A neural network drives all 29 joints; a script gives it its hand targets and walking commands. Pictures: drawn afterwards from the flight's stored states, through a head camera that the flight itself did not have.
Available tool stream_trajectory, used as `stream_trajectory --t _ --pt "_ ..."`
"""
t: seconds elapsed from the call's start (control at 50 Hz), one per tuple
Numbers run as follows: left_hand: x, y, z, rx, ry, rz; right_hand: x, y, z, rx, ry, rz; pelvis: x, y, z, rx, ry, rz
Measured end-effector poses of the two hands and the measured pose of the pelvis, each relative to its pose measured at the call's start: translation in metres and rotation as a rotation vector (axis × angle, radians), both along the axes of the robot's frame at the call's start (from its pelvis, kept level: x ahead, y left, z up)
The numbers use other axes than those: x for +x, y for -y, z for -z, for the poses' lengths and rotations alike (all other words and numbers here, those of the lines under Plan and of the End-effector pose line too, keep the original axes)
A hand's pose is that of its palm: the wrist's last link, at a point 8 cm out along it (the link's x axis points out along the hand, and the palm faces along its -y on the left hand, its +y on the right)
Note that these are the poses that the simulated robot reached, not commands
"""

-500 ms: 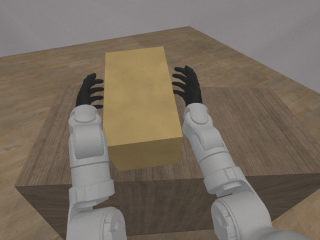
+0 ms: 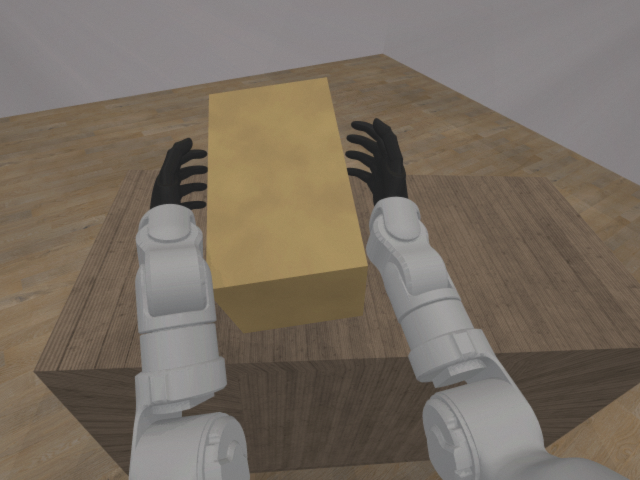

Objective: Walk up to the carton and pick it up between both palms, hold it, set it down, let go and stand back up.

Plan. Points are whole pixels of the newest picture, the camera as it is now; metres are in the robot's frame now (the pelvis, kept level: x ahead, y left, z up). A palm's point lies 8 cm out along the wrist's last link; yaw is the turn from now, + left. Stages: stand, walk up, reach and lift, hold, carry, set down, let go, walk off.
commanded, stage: set down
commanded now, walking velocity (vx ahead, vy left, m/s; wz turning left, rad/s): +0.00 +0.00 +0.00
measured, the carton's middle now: (285, 204) +0.42 +0.01 +0.15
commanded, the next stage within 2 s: none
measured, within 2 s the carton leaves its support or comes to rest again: neither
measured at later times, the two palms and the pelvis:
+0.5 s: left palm (187, 233) +0.39 +0.13 +0.13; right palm (376, 204) +0.39 -0.11 +0.16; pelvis +0.03 +0.00 +0.00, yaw +0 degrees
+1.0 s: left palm (191, 241) +0.40 +0.13 +0.10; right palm (373, 214) +0.40 -0.11 +0.14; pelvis +0.02 +0.01 +0.00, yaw -1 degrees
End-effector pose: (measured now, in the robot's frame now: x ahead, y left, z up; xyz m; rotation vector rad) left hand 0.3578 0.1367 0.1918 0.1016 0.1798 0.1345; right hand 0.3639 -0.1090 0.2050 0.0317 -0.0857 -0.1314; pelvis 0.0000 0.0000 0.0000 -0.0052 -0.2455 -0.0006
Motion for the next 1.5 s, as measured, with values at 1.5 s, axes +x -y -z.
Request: stream_trajectory --t 1.5 --pt "0.051 0.015 0.124 -0.041 -0.114 0.06 0.044 0.011 0.097 -0.034 -0.093 0.038 0.031 0.0 -0.004 0.001 -0.191 0.031"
